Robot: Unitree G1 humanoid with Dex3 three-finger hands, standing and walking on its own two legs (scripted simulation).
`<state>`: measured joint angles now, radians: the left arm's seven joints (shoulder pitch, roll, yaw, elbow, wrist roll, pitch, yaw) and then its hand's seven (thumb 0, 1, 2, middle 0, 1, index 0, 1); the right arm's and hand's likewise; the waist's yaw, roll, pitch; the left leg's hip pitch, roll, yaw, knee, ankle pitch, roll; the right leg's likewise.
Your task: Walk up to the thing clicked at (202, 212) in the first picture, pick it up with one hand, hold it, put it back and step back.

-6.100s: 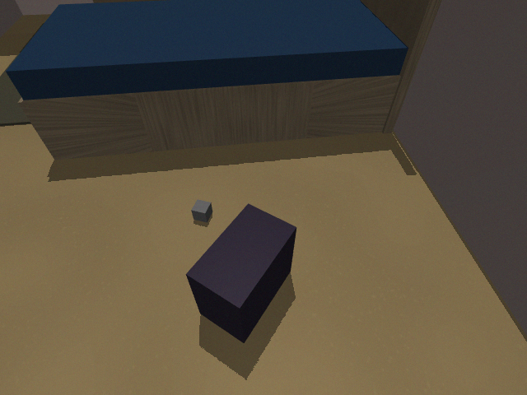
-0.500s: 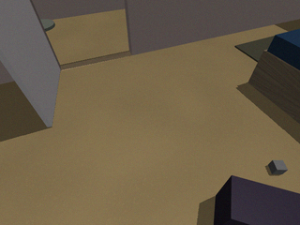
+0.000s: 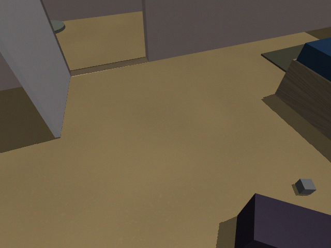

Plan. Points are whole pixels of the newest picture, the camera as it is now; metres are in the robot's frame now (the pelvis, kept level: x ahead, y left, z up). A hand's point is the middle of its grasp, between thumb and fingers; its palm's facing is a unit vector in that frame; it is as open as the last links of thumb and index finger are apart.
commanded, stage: stand
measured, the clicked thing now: (305, 186) +0.63 -0.90 -0.75
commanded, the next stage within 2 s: none
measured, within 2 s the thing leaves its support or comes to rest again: neither
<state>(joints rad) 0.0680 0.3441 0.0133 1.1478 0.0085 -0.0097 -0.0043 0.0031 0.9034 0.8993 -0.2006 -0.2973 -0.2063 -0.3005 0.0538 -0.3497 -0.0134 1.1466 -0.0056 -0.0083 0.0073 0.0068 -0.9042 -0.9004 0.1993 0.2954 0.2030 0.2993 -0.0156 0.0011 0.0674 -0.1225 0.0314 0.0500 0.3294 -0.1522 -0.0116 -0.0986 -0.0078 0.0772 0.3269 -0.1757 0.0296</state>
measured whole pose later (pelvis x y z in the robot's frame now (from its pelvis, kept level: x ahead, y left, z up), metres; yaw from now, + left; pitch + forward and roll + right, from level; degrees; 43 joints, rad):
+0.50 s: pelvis +0.00 +0.00 +0.00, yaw +1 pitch -2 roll +0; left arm 0.13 0.35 0.01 1.14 0.01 -0.01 -0.01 0.00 0.90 0.90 -0.20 -0.30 -0.21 -0.30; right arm 0.09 -0.35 -0.01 1.16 -0.01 -0.01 0.01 0.01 -0.90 -0.90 0.20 0.30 0.20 0.30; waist -0.01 0.01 0.06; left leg -0.15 0.02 0.03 0.34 -0.15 -0.01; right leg -0.11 -0.02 0.06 0.33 -0.18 0.03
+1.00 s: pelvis +0.02 +0.01 +0.00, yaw +1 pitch -2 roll +0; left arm 0.10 0.35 0.00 1.12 0.01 -0.01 0.00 0.00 0.90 0.90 -0.20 -0.30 -0.21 -0.30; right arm 0.08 -0.35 -0.01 1.14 0.00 -0.01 0.01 0.01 -0.90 -0.90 0.20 0.30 0.20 0.30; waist -0.01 -0.01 0.06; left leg -0.13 0.01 0.03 0.34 -0.18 0.00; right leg -0.08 -0.03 0.06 0.31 -0.19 0.04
